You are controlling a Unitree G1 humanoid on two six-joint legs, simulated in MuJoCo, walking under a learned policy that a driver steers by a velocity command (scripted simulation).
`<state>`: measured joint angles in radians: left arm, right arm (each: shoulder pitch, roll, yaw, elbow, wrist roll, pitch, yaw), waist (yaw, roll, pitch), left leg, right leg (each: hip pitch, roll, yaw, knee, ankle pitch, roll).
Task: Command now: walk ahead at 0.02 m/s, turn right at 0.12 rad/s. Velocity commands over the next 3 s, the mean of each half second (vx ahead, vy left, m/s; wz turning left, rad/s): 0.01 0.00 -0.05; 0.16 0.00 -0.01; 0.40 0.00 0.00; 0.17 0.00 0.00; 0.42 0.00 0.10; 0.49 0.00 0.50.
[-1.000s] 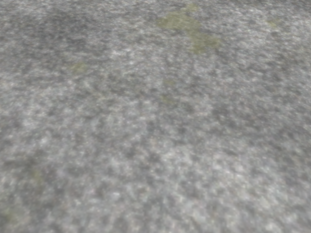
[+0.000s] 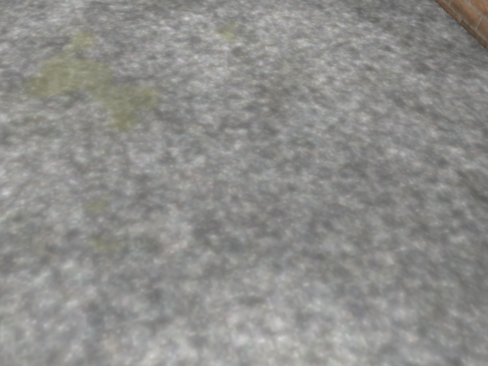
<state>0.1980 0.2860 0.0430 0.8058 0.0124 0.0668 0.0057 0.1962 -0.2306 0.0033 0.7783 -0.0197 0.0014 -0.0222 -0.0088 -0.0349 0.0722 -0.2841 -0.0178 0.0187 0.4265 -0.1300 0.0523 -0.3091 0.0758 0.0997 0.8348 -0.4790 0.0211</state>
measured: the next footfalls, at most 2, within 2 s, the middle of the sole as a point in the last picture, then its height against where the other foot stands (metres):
right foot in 0.12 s outside the picture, level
right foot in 1.44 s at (252, 352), level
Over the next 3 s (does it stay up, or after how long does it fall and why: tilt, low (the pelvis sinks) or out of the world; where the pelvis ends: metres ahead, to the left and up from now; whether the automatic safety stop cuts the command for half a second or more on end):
stays up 0.94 0.05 0.00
